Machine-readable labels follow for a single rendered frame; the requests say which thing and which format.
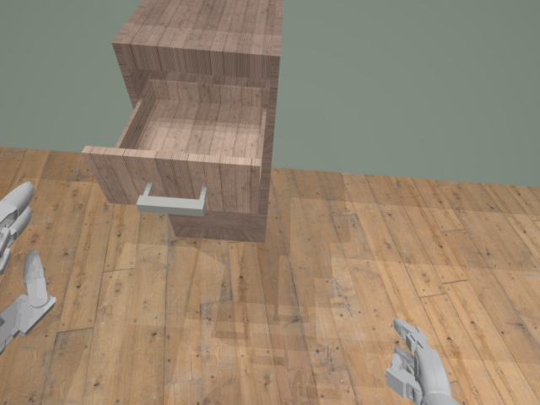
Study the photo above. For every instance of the cabinet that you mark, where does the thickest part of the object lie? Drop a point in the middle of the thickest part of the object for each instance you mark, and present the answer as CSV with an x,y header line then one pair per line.
x,y
228,42

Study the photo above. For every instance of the handle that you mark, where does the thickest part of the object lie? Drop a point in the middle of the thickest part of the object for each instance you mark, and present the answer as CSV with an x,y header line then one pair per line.
x,y
171,205

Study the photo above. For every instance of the robot left hand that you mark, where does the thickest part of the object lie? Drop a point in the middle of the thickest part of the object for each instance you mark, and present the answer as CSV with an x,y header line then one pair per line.
x,y
22,315

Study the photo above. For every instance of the drawer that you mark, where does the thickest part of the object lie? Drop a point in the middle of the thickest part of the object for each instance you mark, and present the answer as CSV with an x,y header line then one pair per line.
x,y
182,136

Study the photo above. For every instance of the robot right hand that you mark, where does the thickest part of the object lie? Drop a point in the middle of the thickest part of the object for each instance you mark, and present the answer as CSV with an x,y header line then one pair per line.
x,y
422,374

